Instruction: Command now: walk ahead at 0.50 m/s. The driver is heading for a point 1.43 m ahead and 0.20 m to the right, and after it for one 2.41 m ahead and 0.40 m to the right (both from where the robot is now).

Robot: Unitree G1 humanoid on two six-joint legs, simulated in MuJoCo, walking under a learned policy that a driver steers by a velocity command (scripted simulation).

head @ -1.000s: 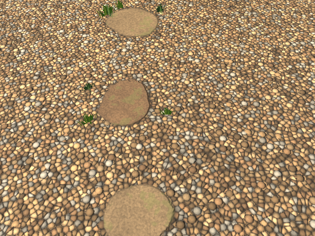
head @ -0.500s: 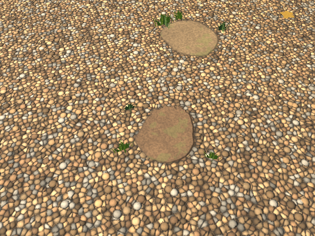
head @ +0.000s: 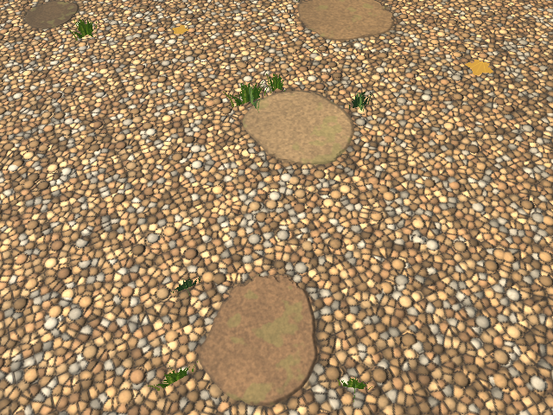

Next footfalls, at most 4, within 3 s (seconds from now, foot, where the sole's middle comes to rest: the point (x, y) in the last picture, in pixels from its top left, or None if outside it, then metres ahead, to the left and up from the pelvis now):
0.54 left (233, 412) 0.48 0.13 -0.76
1.08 right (325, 291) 0.78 -0.12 -0.76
1.62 left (234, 205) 1.10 0.13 -0.76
2.18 right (317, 141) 1.36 -0.15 -0.76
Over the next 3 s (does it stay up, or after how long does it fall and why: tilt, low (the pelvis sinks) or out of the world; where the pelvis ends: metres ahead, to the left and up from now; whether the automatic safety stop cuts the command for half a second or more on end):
stays up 1.69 -0.16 0.03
